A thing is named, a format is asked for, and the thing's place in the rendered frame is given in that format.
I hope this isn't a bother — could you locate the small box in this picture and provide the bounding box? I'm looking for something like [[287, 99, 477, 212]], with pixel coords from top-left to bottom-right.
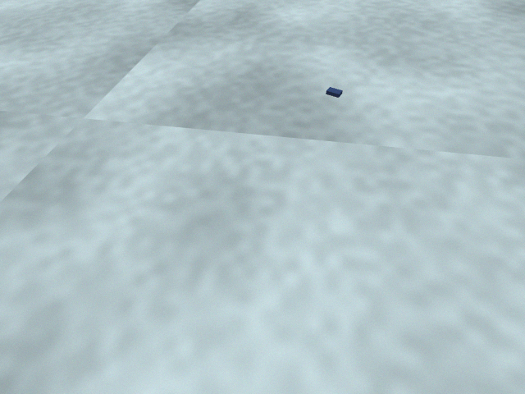
[[326, 87, 343, 98]]

